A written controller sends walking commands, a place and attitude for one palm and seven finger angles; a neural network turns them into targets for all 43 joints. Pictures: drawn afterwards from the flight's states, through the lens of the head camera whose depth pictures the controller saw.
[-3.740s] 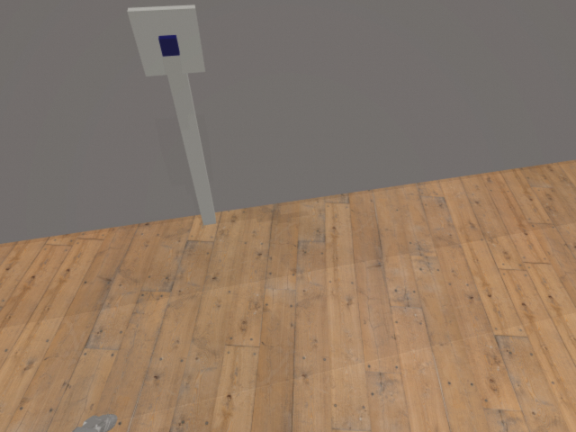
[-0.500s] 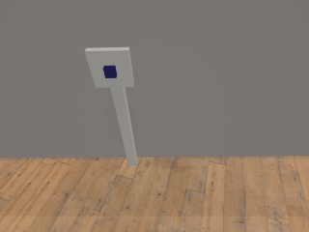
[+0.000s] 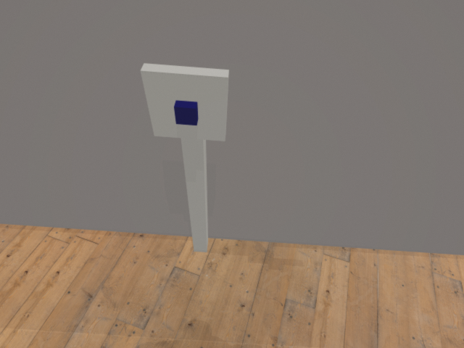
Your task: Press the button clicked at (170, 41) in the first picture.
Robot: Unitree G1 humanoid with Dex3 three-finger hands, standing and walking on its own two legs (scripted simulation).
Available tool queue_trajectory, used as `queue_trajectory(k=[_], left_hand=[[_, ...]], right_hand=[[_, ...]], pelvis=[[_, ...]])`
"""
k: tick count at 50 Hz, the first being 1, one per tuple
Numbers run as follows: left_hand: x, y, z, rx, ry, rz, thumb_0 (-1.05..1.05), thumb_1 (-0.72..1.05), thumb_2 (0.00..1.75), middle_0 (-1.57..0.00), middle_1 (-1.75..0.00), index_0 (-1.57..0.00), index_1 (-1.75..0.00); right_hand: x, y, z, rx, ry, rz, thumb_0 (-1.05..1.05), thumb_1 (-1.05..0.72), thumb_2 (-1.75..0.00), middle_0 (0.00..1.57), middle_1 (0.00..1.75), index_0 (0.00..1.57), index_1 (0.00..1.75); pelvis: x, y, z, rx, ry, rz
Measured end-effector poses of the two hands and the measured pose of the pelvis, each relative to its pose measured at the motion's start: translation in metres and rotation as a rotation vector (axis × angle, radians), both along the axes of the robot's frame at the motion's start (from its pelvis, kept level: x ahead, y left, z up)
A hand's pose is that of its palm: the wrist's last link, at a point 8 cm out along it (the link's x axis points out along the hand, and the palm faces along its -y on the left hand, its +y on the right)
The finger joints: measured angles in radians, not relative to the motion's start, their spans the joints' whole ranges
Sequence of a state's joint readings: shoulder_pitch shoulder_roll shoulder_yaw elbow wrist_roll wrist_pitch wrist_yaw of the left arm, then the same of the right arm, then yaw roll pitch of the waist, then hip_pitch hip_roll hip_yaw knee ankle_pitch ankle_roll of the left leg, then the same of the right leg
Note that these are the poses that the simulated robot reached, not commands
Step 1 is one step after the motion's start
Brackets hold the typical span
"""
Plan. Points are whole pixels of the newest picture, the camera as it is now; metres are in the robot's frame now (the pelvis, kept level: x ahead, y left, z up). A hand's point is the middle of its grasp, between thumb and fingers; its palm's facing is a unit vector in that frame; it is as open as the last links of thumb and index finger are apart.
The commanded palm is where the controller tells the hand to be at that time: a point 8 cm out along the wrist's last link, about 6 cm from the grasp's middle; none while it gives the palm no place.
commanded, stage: come to a stop and stand still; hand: left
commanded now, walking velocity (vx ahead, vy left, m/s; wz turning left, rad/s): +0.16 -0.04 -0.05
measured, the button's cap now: (186, 112) +0.57 +0.16 +0.07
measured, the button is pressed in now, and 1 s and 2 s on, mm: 0 0 0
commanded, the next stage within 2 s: look again from close up in 1.68 s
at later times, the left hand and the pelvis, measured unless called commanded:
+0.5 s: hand (151, 343) +0.15 +0.16 -0.16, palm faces +0.05 -0.97 -0.23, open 7.3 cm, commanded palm none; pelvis +0.06 -0.01 +0.00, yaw +2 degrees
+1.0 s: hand out of the picture +0.02 +0.21 -0.17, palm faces +0.02 -0.98 -0.18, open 7.4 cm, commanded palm none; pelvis +0.04 +0.02 +0.02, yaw +0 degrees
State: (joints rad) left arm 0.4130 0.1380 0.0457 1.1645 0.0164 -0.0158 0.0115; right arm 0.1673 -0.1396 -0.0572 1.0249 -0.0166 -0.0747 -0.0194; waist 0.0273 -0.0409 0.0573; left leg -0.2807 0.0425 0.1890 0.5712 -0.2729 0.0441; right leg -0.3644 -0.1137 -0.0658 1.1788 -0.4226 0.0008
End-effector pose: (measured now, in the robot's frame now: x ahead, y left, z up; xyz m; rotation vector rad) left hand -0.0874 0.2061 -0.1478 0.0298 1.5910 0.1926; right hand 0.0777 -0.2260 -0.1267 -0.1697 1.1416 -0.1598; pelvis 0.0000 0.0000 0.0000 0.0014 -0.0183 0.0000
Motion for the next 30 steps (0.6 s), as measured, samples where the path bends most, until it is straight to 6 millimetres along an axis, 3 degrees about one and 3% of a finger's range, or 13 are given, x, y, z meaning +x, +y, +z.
queue_trajectory(k=[4,8,11,14,17,21,30], left_hand=[[0.095,0.027,0.006,0.054,-0.197,-0.051,0.0,0.91,0.9,-0.19,-0.3,-0.19,-0.3],[0.174,0.034,0.017,0.09,-0.348,-0.087,0.0,0.91,0.9,-0.19,-0.3,-0.19,-0.3],[0.217,0.028,0.023,0.107,-0.412,-0.116,0.0,0.91,0.9,-0.19,-0.3,-0.19,-0.3],[0.244,0.017,0.021,0.118,-0.435,-0.148,0.0,0.91,0.9,-0.19,-0.3,-0.19,-0.3],[0.253,0.004,0.018,0.115,-0.417,-0.176,0.0,0.91,0.9,-0.19,-0.3,-0.19,-0.3],[0.245,-0.004,0.016,0.104,-0.39,-0.16,0.0,0.91,0.9,-0.2,-0.3,-0.2,-0.3],[0.2,0.031,0.006,0.106,-0.357,-0.104,-0.01,0.92,0.9,-0.2,-0.3,-0.2,-0.3]], right_hand=[[0.004,-0.001,0.008,-0.012,0.017,-0.018,-0.01,-0.96,-0.9,0.2,0.29,0.2,0.3],[-0.004,0.002,0.001,0.012,0.091,-0.034,-0.01,-0.94,-0.9,0.2,0.29,0.2,0.3],[-0.01,0.006,-0.009,0.044,0.156,-0.048,0.0,-0.93,-0.9,0.2,0.29,0.2,0.3],[-0.013,0.006,-0.023,0.082,0.214,-0.078,0.0,-0.92,-0.9,0.2,0.29,0.2,0.3],[-0.014,0.002,-0.033,0.107,0.255,-0.111,0.0,-0.92,-0.9,0.2,0.29,0.2,0.3],[-0.013,-0.004,-0.033,0.095,0.296,-0.104,0.01,-0.91,-0.9,0.2,0.29,0.2,0.3],[-0.007,-0.005,-0.018,0.009,0.218,-0.049,0.01,-0.91,-0.9,0.2,0.29,0.19,0.3]], pelvis=[[0.023,0.004,0.009,0.008,-0.005,-0.002],[0.045,0.002,0.01,0.021,-0.01,0.002],[0.06,-0.004,0.008,0.028,-0.019,0.009],[0.074,-0.013,0.0,0.043,-0.026,0.002],[0.079,-0.019,-0.005,0.024,-0.019,0.006],[0.07,-0.019,-0.003,0.018,-0.01,0.02],[0.04,0.004,-0.004,-0.004,0.009,0.027]])
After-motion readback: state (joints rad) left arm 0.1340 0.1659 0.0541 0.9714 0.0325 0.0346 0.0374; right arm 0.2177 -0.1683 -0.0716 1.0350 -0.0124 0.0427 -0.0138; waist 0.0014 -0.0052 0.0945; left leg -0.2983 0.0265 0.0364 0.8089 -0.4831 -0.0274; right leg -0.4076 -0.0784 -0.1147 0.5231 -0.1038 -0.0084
